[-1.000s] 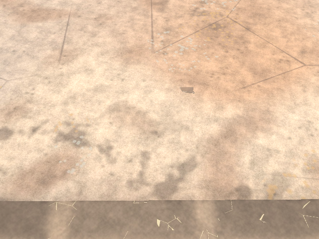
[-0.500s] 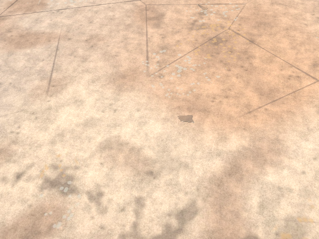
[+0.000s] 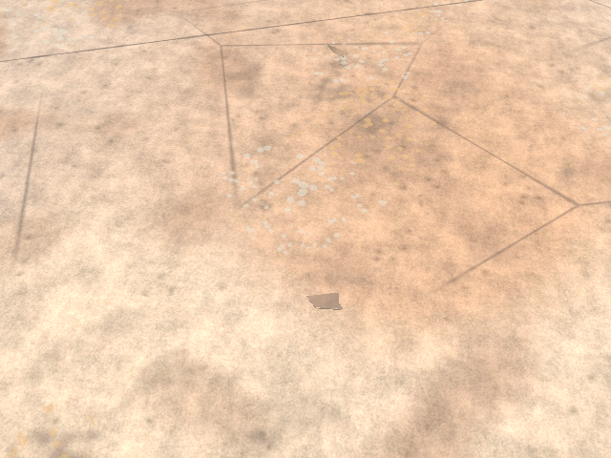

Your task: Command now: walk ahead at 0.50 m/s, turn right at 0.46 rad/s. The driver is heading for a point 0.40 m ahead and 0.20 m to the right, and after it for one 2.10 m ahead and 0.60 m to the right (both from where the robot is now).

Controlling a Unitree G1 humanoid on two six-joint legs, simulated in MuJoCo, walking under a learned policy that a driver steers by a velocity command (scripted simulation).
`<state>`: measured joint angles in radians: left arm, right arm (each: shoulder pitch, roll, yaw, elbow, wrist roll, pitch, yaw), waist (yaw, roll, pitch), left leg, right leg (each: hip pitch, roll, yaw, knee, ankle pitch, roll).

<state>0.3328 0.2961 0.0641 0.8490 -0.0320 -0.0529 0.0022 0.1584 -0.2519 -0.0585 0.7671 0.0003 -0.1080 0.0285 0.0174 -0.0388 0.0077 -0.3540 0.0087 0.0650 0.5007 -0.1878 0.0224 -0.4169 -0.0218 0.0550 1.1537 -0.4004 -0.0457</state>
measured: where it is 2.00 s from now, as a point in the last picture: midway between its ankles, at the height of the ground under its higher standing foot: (414, 420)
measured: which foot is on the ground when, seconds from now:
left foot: down 0.00-0.38, up 0.40-0.90, down 0.92-1.00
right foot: up 0.00-0.40, down 0.42-1.00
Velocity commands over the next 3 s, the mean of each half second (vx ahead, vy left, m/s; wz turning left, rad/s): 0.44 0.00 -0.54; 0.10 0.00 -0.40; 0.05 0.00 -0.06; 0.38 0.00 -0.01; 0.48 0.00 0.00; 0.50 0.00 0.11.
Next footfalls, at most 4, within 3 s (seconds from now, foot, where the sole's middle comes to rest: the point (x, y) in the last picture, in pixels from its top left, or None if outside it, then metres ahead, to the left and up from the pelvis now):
0.42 right None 0.34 -0.22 -0.82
0.92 left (335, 441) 0.53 -0.05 -0.82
2.06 right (492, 372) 0.71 -0.43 -0.82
2.60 left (444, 247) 1.10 -0.37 -0.82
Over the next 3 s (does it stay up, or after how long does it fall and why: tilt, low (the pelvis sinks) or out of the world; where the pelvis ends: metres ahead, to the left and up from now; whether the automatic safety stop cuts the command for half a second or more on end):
stays up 1.08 -0.46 -0.04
